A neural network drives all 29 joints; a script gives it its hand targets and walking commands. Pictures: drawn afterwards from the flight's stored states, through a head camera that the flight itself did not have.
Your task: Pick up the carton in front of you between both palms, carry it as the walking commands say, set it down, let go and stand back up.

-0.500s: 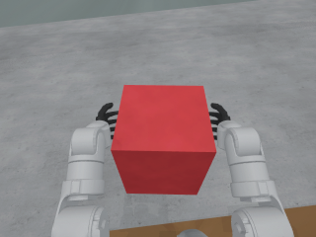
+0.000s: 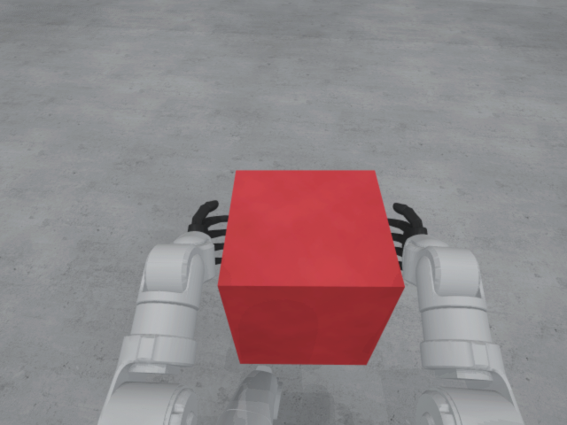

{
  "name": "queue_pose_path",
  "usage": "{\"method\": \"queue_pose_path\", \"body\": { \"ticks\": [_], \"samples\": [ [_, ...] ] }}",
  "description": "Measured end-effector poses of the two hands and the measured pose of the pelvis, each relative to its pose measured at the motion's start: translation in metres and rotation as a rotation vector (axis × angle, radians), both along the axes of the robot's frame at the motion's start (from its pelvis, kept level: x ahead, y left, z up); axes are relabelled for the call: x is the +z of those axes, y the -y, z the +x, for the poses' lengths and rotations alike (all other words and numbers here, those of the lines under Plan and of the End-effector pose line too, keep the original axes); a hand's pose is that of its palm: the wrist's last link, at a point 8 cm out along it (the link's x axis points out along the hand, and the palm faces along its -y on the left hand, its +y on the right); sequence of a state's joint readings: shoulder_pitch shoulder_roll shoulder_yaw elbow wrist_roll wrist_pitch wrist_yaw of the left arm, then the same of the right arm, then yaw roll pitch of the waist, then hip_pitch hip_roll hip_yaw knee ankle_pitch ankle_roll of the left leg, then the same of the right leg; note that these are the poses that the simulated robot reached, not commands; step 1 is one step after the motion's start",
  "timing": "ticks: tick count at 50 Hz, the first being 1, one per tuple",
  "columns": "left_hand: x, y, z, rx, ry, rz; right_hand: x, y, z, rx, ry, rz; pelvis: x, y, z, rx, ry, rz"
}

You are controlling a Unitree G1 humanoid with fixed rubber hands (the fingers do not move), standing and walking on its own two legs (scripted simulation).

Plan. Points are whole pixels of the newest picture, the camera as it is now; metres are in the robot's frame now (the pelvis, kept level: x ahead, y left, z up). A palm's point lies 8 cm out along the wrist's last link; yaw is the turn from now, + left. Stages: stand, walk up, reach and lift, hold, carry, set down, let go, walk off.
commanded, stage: carry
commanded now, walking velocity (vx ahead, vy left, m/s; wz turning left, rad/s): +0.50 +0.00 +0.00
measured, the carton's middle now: (304, 271) +0.35 +0.05 -0.01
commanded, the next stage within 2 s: none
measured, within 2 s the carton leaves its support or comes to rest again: neither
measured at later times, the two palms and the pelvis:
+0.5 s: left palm (286, 132) +0.76 +0.13 -0.07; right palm (411, 147) +0.74 -0.17 -0.06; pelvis +0.41 +0.02 -0.11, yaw -1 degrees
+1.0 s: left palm (277, 57) +1.00 +0.19 +0.00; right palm (387, 61) +1.01 -0.11 +0.00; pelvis +0.74 +0.03 -0.10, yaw +2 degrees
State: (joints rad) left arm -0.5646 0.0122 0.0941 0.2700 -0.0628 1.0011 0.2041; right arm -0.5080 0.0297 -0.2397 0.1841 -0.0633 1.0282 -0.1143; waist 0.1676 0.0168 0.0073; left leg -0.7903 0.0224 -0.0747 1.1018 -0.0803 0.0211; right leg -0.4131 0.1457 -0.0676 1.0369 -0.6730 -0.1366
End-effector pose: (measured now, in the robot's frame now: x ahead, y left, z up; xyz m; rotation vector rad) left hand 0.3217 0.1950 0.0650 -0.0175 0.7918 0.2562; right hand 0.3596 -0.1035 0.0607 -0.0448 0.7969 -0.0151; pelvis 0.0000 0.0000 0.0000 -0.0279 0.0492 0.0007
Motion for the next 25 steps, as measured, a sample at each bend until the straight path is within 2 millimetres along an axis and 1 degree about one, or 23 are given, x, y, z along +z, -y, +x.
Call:
{"method": "queue_pose_path", "body": {
  "ticks": [2, 4, 7, 8, 9, 11, 13, 15, 18, 20, 22, 25],
  "samples": [
    [-0.010, -0.003, 0.039, -0.008, 0.017, 0.013, -0.016, -0.003, 0.034, -0.007, 0.017, 0.015, -0.014, -0.005, 0.035, -0.006, 0.001, 0.001],
    [-0.018, -0.006, 0.083, -0.021, 0.055, 0.020, -0.029, -0.005, 0.071, -0.019, 0.055, 0.021, -0.033, -0.011, 0.073, -0.004, 0.007, -0.003],
    [-0.035, -0.008, 0.155, -0.046, 0.131, 0.012, -0.046, -0.006, 0.133, -0.049, 0.131, 0.017, -0.072, -0.022, 0.141, 0.012, 0.021, -0.032],
    [-0.043, -0.008, 0.180, -0.060, 0.156, 0.009, -0.052, -0.006, 0.155, -0.061, 0.156, 0.013, -0.087, -0.025, 0.165, 0.013, 0.023, -0.034],
    [-0.052, -0.007, 0.205, -0.071, 0.173, 0.005, -0.059, -0.006, 0.176, -0.070, 0.173, -0.001, -0.100, -0.026, 0.184, 0.013, 0.011, -0.017],
    [-0.075, -0.003, 0.245, -0.094, 0.154, -0.004, -0.077, -0.001, 0.211, -0.085, 0.155, -0.024, -0.115, -0.030, 0.211, 0.016, -0.018, 0.020],
    [-0.099, 0.006, 0.276, -0.124, 0.094, -0.013, -0.100, 0.008, 0.233, -0.115, 0.093, -0.028, -0.121, -0.034, 0.237, 0.014, -0.033, 0.036],
    [-0.118, 0.017, 0.302, -0.151, 0.037, -0.027, -0.118, 0.019, 0.248, -0.154, 0.034, -0.027, -0.121, -0.036, 0.263, 0.008, -0.040, 0.038],
    [-0.136, 0.035, 0.341, -0.178, -0.006, -0.053, -0.131, 0.036, 0.275, -0.205, -0.009, -0.029, -0.119, -0.035, 0.302, 0.001, -0.045, 0.033],
    [-0.141, 0.044, 0.367, -0.186, -0.010, -0.064, -0.134, 0.045, 0.298, -0.232, -0.013, -0.022, -0.116, -0.032, 0.331, -0.002, -0.048, 0.030],
    [-0.141, 0.052, 0.395, -0.187, -0.001, -0.066, -0.132, 0.053, 0.327, -0.248, -0.004, -0.010, -0.113, -0.027, 0.362, -0.006, -0.053, 0.029],
    [-0.133, 0.060, 0.442, -0.175, 0.037, -0.052, -0.125, 0.062, 0.380, -0.239, 0.033, 0.007, -0.113, -0.017, 0.414, -0.011, -0.057, 0.028]
  ]
}}
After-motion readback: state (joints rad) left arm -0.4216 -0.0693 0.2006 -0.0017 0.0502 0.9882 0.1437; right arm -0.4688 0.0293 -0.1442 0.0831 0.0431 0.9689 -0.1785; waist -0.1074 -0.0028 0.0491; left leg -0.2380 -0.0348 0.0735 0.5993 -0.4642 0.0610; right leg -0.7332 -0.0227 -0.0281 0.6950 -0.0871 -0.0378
